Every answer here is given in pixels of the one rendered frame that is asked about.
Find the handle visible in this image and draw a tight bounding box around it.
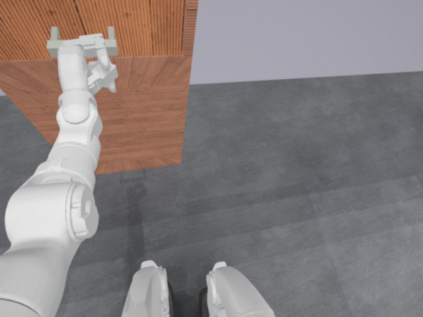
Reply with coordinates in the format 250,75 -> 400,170
47,26 -> 118,57

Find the robot left hand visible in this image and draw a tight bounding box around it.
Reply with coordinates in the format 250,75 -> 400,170
58,33 -> 118,95

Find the drawer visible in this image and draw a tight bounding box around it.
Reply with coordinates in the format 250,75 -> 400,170
0,0 -> 185,60

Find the robot left upper arm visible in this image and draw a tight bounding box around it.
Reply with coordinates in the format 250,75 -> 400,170
0,181 -> 99,317

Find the left robot shin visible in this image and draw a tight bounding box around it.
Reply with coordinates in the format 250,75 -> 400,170
133,260 -> 170,317

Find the left robot forearm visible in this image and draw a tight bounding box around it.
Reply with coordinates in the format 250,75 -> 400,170
5,90 -> 102,242

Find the right robot thigh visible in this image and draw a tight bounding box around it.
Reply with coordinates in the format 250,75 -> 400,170
206,266 -> 275,317

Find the cabinet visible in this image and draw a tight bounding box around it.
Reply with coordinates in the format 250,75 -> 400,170
0,0 -> 198,175

